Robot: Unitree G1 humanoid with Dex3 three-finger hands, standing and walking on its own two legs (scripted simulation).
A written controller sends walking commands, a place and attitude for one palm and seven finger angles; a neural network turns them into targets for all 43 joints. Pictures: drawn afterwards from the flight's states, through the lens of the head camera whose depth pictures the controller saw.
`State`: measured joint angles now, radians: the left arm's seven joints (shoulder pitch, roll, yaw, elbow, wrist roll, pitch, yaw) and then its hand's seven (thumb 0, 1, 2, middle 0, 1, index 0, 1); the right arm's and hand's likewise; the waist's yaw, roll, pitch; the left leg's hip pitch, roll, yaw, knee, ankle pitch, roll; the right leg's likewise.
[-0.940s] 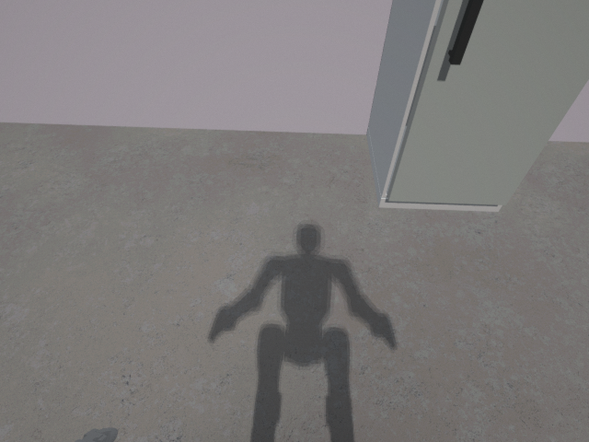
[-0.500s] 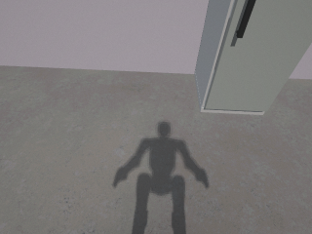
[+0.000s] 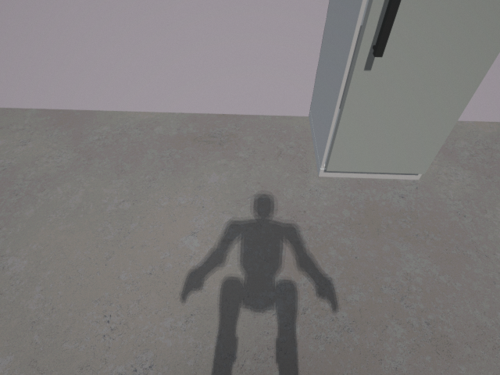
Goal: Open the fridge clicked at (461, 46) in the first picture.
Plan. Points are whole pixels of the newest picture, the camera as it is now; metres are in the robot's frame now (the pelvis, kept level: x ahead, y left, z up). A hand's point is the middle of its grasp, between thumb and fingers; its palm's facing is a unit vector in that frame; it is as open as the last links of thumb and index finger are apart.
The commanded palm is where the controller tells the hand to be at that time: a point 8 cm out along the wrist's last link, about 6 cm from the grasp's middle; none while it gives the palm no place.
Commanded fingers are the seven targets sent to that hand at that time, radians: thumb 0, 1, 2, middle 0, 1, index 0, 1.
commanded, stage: look at it before walking up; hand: left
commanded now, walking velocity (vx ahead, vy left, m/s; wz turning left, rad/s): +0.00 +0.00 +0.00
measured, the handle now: out of the picture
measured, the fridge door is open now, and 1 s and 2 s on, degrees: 0 0 0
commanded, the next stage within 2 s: walk to a spot facing it in 0.50 s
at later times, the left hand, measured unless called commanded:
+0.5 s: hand out of the picture +0.08 +0.24 -0.15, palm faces -0.03 -0.94 -0.33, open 7.3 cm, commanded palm none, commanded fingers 0.00 0.90 0.90 -0.20 -0.30 -0.20 -0.30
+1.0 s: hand out of the picture +0.06 +0.18 -0.18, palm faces -0.14 -0.95 -0.27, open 7.3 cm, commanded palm none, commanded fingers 0.00 0.90 0.90 -0.20 -0.30 -0.20 -0.30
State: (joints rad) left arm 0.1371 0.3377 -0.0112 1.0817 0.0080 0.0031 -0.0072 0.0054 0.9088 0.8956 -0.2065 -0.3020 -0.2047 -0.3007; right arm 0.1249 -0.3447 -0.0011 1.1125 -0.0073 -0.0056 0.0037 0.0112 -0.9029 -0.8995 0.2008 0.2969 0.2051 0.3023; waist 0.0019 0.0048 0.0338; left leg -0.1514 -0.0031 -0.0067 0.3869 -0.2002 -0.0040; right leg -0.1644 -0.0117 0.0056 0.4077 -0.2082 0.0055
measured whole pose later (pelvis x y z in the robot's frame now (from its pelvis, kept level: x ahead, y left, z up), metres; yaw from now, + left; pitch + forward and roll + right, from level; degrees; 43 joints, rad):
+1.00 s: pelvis -0.01 -0.02 -0.03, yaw -10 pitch -1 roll +1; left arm 0.24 0.23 0.03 0.94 0.02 0.05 -0.02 0.00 0.91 0.90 -0.20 -0.30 -0.20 -0.30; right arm 0.14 -0.24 -0.04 0.97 -0.01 0.05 -0.01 0.01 -0.90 -0.90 0.20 0.30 0.21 0.30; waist 0.03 0.03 0.10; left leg -0.32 0.09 0.11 0.78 -0.42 -0.03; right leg -0.35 0.03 -0.01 0.72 -0.34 -0.04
